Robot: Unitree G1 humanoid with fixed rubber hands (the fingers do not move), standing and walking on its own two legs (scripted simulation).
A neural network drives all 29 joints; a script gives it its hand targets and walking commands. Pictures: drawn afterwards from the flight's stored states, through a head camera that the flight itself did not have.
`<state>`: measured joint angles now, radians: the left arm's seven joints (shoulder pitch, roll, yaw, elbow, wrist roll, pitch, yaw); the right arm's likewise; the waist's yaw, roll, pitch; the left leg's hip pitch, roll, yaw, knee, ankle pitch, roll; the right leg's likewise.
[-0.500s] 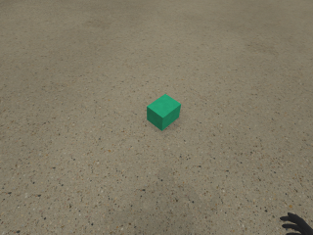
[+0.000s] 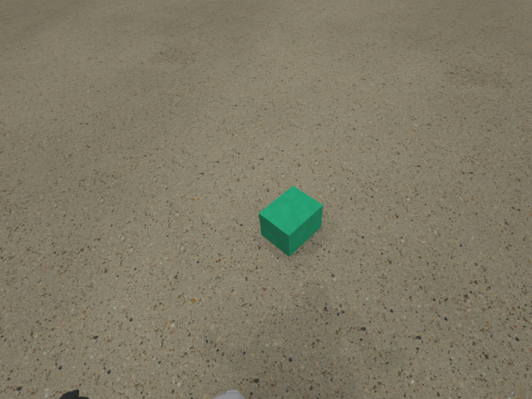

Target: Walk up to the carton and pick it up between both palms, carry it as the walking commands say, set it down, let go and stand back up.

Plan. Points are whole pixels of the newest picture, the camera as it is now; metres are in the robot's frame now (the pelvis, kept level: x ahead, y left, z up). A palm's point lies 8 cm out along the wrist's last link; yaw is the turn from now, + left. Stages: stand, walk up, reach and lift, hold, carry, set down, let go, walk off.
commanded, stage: walk up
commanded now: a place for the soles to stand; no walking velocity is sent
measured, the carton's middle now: (291, 220) +0.96 -0.01 -0.69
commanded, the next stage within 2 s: none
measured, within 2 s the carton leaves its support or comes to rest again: neither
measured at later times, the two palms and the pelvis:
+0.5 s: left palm (120, 291) +0.33 +0.32 -0.08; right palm (530, 355) +0.22 -0.36 -0.09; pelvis +0.19 -0.01 -0.02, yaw -1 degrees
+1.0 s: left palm (142, 251) +0.43 +0.31 -0.10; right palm (481, 240) +0.41 -0.36 -0.06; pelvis +0.35 -0.01 -0.01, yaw -1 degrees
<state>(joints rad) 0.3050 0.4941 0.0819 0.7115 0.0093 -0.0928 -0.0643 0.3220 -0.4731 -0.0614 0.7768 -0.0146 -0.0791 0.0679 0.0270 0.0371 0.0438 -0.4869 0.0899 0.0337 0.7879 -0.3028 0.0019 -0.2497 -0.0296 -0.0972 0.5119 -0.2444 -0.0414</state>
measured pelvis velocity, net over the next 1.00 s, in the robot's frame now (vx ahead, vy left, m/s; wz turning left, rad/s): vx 0.35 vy -0.01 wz -0.01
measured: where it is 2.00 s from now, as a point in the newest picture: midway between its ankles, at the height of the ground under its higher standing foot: (280, 342)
